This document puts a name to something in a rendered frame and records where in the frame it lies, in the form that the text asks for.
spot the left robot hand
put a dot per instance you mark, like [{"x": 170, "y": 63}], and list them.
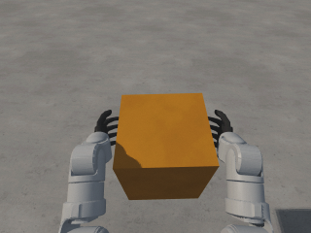
[{"x": 101, "y": 125}]

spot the left robot forearm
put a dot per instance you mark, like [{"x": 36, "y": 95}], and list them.
[{"x": 87, "y": 172}]

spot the carton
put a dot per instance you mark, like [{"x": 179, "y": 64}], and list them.
[{"x": 164, "y": 146}]

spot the right robot hand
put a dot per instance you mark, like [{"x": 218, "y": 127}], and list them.
[{"x": 224, "y": 125}]

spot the right robot forearm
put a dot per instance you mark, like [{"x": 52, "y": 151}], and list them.
[{"x": 245, "y": 199}]

